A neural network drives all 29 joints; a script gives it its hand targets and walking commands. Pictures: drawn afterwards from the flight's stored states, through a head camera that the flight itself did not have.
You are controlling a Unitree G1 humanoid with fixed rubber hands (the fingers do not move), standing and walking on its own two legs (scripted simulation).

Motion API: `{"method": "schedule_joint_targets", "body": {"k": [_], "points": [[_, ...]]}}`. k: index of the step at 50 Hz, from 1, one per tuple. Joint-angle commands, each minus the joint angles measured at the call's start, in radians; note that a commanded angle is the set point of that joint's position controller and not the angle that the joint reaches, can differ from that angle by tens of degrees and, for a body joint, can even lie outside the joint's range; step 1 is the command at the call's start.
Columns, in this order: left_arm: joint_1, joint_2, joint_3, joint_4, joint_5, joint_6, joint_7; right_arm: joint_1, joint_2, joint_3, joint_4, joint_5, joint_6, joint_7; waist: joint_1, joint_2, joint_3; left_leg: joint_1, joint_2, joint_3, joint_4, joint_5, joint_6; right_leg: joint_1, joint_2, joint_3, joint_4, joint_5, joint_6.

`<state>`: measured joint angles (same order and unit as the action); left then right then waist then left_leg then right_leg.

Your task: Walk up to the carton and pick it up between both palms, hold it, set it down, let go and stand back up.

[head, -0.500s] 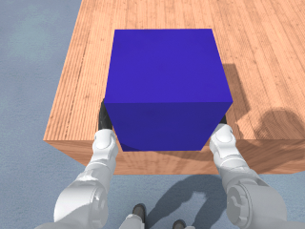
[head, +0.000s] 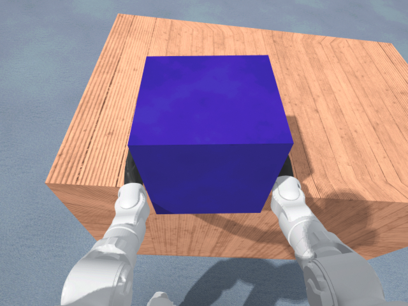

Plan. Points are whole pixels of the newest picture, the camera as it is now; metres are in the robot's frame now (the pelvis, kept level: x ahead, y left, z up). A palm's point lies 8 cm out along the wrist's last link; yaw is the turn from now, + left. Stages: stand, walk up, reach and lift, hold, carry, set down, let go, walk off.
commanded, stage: reach and lift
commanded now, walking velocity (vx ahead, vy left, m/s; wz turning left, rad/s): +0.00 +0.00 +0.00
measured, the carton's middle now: (208, 140) +0.41 +0.03 +0.08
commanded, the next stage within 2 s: none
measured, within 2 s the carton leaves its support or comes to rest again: neither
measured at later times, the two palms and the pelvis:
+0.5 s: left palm (103, 125) +0.39 +0.21 +0.13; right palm (290, 122) +0.39 -0.10 +0.17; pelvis -0.03 +0.03 +0.03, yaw +2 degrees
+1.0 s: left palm (113, 132) +0.37 +0.19 +0.14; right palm (303, 133) +0.37 -0.12 +0.16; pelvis -0.01 +0.03 +0.05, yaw +1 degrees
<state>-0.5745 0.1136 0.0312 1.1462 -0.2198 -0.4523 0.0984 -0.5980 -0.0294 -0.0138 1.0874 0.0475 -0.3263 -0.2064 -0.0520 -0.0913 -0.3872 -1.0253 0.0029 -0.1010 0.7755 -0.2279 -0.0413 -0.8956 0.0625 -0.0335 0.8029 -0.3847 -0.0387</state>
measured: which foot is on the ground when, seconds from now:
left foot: down 0.00-1.00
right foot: down 0.00-1.00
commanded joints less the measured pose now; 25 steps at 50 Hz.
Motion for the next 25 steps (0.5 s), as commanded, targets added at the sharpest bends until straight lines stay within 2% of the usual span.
{"method": "schedule_joint_targets", "body": {"k": [1,3,6,8,9,11,12,13,14,17,19,20,22,23,25], "points": [[-0.824,-0.839,-0.422,-0.384,0.133,0.008,-0.144,-0.789,0.762,0.375,-0.431,-0.100,-0.067,0.163,0.041,0.209,-0.756,0.614,-0.071,0.037,-0.063,0.360,0.010,0.399,0.017,0.060,-0.112,0.526,0.095],[-0.880,-0.832,-0.441,-0.404,0.119,0.035,-0.140,-0.831,0.755,0.365,-0.472,-0.108,-0.031,0.160,0.027,0.231,-0.746,0.637,-0.066,0.040,-0.075,0.319,0.005,0.385,0.006,0.060,-0.136,0.469,0.088],[-0.971,-0.840,-0.476,-0.538,0.089,0.071,-0.129,-0.823,0.785,0.360,-0.508,-0.092,0.031,0.158,0.017,0.262,-0.789,0.636,-0.064,0.035,-0.075,0.280,0.002,0.409,-0.003,0.071,-0.145,0.427,0.073],[-1.070,-0.821,-0.464,-0.575,0.105,0.107,-0.125,-0.856,0.789,0.312,-0.490,-0.115,0.083,0.155,0.010,0.314,-0.716,0.655,-0.059,0.038,-0.109,0.225,0.004,0.394,-0.010,0.066,-0.167,0.365,0.066],[-1.069,-0.822,-0.448,-0.544,0.108,0.128,-0.125,-0.908,0.767,0.309,-0.522,-0.117,0.101,0.157,0.019,0.304,-0.713,0.671,-0.058,0.038,-0.121,0.204,0.004,0.393,-0.014,0.060,-0.176,0.338,0.067],[-1.118,-0.812,-0.434,-0.537,0.096,0.154,-0.130,-0.936,0.764,0.285,-0.510,-0.115,0.139,0.156,0.002,0.283,-0.683,0.703,-0.049,0.030,-0.144,0.188,0.005,0.398,-0.022,0.054,-0.204,0.313,0.064],[-1.121,-0.804,-0.411,-0.527,0.114,0.172,-0.131,-0.941,0.749,0.265,-0.501,-0.118,0.155,0.156,0.011,0.303,-0.662,0.722,-0.050,0.028,-0.155,0.186,0.004,0.400,-0.025,0.054,-0.218,0.302,0.060],[-1.118,-0.811,-0.400,-0.521,0.118,0.188,-0.131,-0.959,0.731,0.241,-0.510,-0.117,0.172,0.156,-0.003,0.312,-0.669,0.758,-0.043,0.025,-0.157,0.196,-0.002,0.401,-0.022,0.051,-0.233,0.291,0.049],[-1.143,-0.794,-0.377,-0.522,0.124,0.204,-0.133,-0.985,0.722,0.223,-0.498,-0.124,0.194,0.157,0.008,0.298,-0.660,0.779,-0.039,0.017,-0.174,0.181,-0.004,0.392,-0.024,0.046,-0.255,0.267,0.046],[-1.152,-0.794,-0.339,-0.502,0.153,0.250,-0.137,-1.010,0.677,0.158,-0.465,-0.130,0.238,0.169,-0.013,0.329,-0.635,0.894,-0.022,0.013,-0.214,0.197,-0.019,0.375,-0.020,0.020,-0.312,0.239,0.031],[-1.162,-0.773,-0.307,-0.454,0.156,0.277,-0.141,-1.047,0.637,0.125,-0.450,-0.129,0.268,0.182,-0.012,0.314,-0.606,0.966,-0.013,-0.003,-0.236,0.214,-0.027,0.362,-0.015,-0.002,-0.351,0.223,0.019],[-1.157,-0.760,-0.274,-0.419,0.166,0.288,-0.145,-1.072,0.615,0.108,-0.443,-0.129,0.283,0.187,-0.003,0.288,-0.582,0.984,-0.006,-0.001,-0.249,0.205,-0.027,0.368,-0.016,-0.007,-0.376,0.202,0.015],[-1.160,-0.729,-0.226,-0.397,0.185,0.302,-0.154,-1.060,0.608,0.068,-0.382,-0.139,0.312,0.198,-0.006,0.260,-0.510,0.999,-0.006,-0.006,-0.281,0.181,-0.027,0.397,-0.020,-0.011,-0.413,0.190,0.015],[-1.161,-0.710,-0.194,-0.386,0.201,0.308,-0.156,-1.045,0.601,0.038,-0.353,-0.146,0.325,0.199,-0.016,0.256,-0.478,1.009,0.001,-0.008,-0.296,0.176,-0.026,0.419,-0.022,-0.014,-0.425,0.198,0.012],[-1.129,-0.710,-0.155,-0.370,0.233,0.332,-0.162,-1.056,0.579,0.000,-0.353,-0.164,0.340,0.205,-0.017,0.259,-0.470,1.053,0.005,-0.009,-0.321,0.179,-0.029,0.439,-0.023,-0.020,-0.457,0.206,0.009]]}}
